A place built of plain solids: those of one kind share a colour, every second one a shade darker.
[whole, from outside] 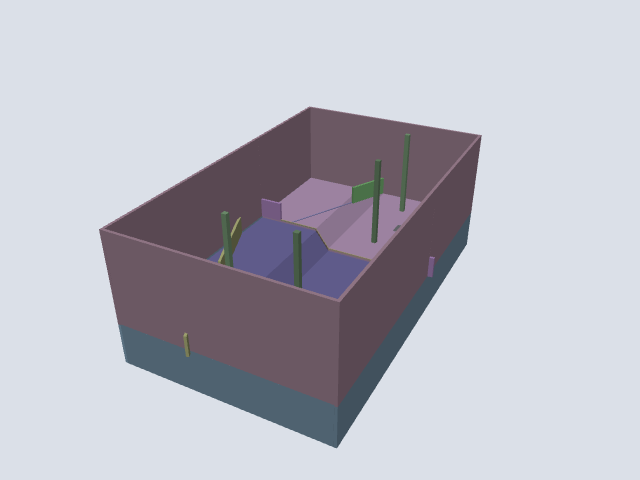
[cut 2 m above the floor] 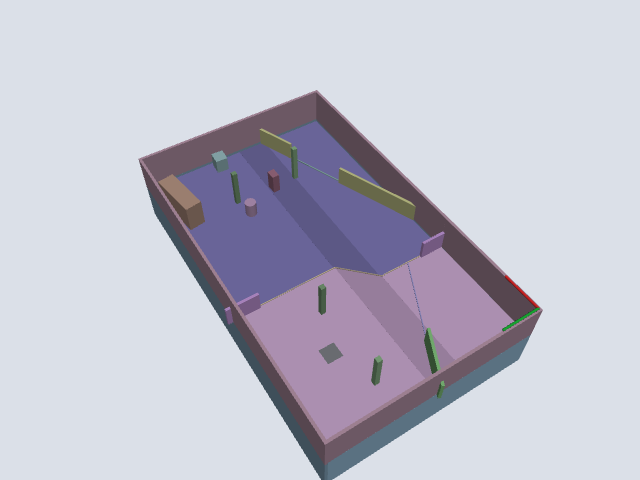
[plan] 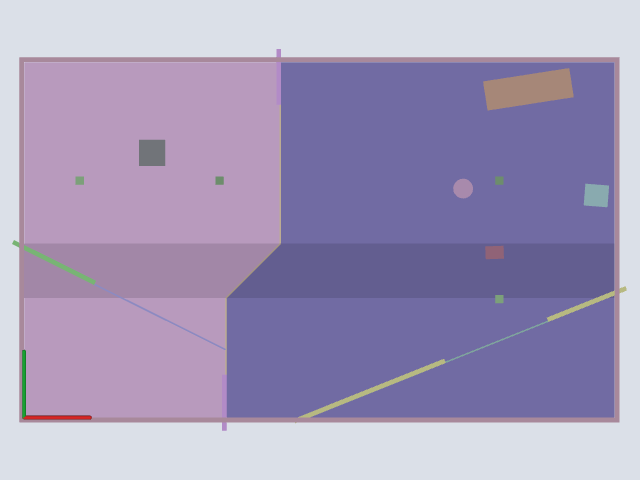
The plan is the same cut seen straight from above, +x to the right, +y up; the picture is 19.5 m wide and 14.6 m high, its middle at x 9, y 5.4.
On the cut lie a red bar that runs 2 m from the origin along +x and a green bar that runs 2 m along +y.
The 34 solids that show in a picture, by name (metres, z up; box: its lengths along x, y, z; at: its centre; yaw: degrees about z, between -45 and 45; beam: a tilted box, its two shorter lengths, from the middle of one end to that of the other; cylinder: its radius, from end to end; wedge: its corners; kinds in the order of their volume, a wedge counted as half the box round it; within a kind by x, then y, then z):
{
 "piece_1": {"wedge": [[6.13, 3.64, -2.3], [6.13, 3.64, -0.15], [7.79, 5.29, -2.3], [7.79, 5.29, -0.15], [17.96, 3.64, -2.3], [17.96, 3.64, -0.15], [17.96, 5.29, -2.3], [17.96, 5.29, -0.15]]},
 "piece_2": {"box": [11.82, 3.64, 2.15], "at": [12.05, 1.82, -1.23]},
 "piece_3": {"box": [10.17, 5.52, 2.15], "at": [12.87, 8.05, -1.23]},
 "deck_1": {"wedge": [[0.0, 3.64, -2.3], [0.0, 3.64, 0.0], [0.0, 5.29, -2.3], [0.0, 5.29, 0.0], [6.13, 3.64, -2.3], [6.13, 3.64, 0.0], [7.79, 5.29, -2.3], [7.79, 5.29, 0.0]]},
 "deck_2": {"box": [6.13, 3.64, 2.3], "at": [3.07, 1.82, -1.15]},
 "deck_3": {"box": [7.79, 5.52, 2.3], "at": [3.89, 8.05, -1.15]},
 "wall_1": {"box": [0.15, 11.11, 4.92], "at": [-0.07, 5.41, 2.41]},
 "wall_2": {"box": [6.29, 0.15, 4.92], "at": [2.99, -0.07, 2.41]},
 "wall_3": {"box": [7.94, 0.15, 4.92], "at": [3.82, 10.88, 2.41]},
 "wall_4": {"box": [11.97, 0.15, 4.92], "at": [12.12, -0.07, 2.41]},
 "wall_5": {"box": [10.32, 0.15, 4.92], "at": [12.95, 10.88, 2.41]},
 "wall_6": {"box": [0.15, 11.11, 4.92], "at": [18.04, 5.41, 2.41]},
 "wallfoot_1": {"box": [0.15, 10.81, 2.3], "at": [-0.07, 5.41, -1.15]},
 "wallfoot_2": {"box": [18.26, 0.15, 2.3], "at": [8.98, -0.07, -1.15]},
 "wallfoot_3": {"box": [18.26, 0.15, 2.3], "at": [8.98, 10.88, -1.15]},
 "wallfoot_4": {"box": [0.15, 10.81, 2.3], "at": [18.04, 5.41, -1.15]},
 "racking_1": {"box": [2.66, 0.9, 1.59], "at": [15.34, 9.98, 0.6], "yaw": 8.8},
 "column_1": {"box": [0.26, 0.26, 4.92], "at": [1.69, 7.21, 2.41]},
 "column_2": {"box": [0.26, 0.26, 4.92], "at": [5.95, 7.21, 2.41]},
 "column_3": {"box": [0.26, 0.26, 5.07], "at": [14.45, 3.6, 2.33]},
 "column_4": {"box": [0.26, 0.26, 5.07], "at": [14.45, 7.21, 2.33]},
 "screen_like_1": {"box": [4.93, 0.15, 1.11], "at": [10.51, 0.81, 0.36], "yaw": 21.8},
 "screen_like_2": {"box": [2.58, 0.15, 1.11], "at": [17.12, 3.45, 0.36], "yaw": 21.8},
 "screen_live_1": {"box": [0.15, 1.7, 1.11], "at": [6.09, 0.45, 0.51]},
 "screen_live_2": {"box": [0.15, 1.7, 1.11], "at": [7.75, 10.36, 0.51]},
 "screen_like_deck_1": {"box": [2.8, 0.15, 1.11], "at": [0.91, 4.72, 0.51], "yaw": -26.5},
 "crate_1": {"box": [0.73, 0.67, 0.88], "at": [17.41, 6.75, 0.24], "yaw": -4.5},
 "carton_1": {"box": [0.56, 0.4, 1.17], "at": [14.31, 5.02, 0.39], "yaw": 1.8},
 "drum_1": {"cylinder": 0.3, "from": [13.35, 6.96, -0.2], "to": [13.35, 6.96, 0.67]},
 "kerb_live_1": {"box": [0.05, 3.64, 0.09], "at": [6.14, 1.82, 0.0]},
 "kerb_live_2": {"box": [2.34, 0.05, 0.09], "at": [6.97, 4.46, 0.0], "yaw": 45.0},
 "kerb_live_3": {"box": [0.05, 5.52, 0.09], "at": [7.79, 8.05, 0.0]},
 "kerb_like_1": {"box": [10.07, 0.05, 0.09], "at": [13.29, 1.87, -0.15], "yaw": 21.8},
 "kerb_like_deck_1": {"box": [6.85, 0.05, 0.09], "at": [3.07, 3.59, 0.0], "yaw": -26.5}
}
